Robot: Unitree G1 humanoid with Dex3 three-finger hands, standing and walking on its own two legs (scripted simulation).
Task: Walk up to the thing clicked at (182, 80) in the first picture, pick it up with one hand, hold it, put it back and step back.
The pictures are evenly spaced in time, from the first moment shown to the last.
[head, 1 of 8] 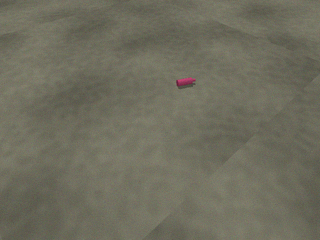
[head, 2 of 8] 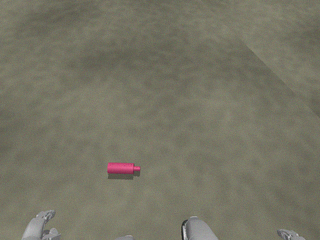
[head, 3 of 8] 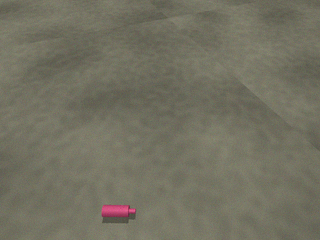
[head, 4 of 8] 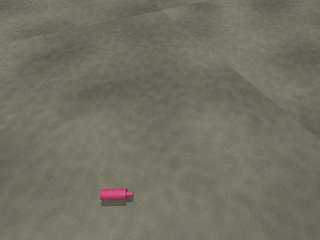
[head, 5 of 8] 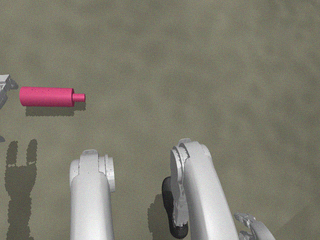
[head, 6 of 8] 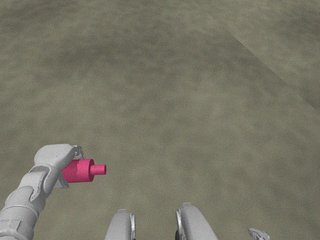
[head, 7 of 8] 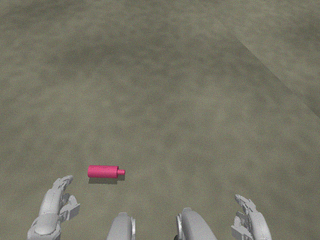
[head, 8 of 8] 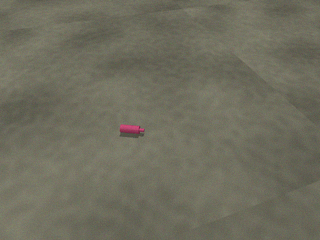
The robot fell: no
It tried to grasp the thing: yes
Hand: left
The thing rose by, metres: 0.67
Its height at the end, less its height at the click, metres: +0.00
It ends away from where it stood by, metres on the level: 0.01
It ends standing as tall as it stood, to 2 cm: yes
